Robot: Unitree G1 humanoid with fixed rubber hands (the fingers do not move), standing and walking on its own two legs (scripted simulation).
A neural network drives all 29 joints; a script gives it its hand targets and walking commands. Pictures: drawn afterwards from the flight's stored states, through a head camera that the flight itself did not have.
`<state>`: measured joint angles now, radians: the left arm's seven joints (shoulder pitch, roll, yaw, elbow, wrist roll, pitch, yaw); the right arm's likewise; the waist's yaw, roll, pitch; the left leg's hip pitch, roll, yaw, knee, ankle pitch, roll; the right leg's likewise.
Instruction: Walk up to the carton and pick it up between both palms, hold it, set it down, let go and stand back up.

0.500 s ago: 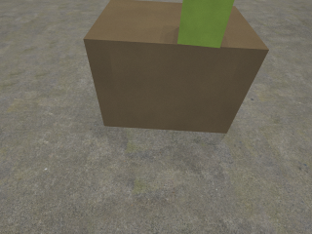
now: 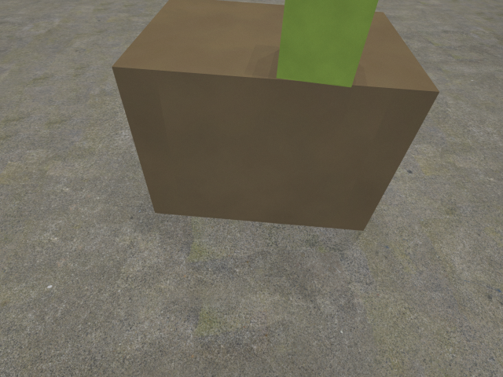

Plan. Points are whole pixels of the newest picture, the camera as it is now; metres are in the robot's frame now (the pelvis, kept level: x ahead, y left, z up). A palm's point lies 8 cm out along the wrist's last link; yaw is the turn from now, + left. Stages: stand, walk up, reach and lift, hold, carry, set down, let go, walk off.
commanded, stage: walk up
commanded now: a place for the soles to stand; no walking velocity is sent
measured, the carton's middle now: (322, 25) +1.07 -0.21 +0.14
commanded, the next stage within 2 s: none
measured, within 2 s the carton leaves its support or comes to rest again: neither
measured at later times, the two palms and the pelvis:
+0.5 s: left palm out of the picture +0.15 +0.25 -0.12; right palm out of the picture +0.14 -0.35 -0.07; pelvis +0.09 -0.04 +0.01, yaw +2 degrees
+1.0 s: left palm (147, 360) +0.20 +0.18 -0.13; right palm (497, 345) +0.22 -0.42 -0.08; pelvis +0.15 -0.11 +0.01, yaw +3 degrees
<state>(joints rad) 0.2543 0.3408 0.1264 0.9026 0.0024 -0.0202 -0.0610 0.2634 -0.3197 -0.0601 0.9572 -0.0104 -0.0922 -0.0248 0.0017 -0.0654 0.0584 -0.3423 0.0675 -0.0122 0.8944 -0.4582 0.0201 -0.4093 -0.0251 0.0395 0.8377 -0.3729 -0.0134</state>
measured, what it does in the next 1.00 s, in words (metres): walks ahead: left foot, then right foot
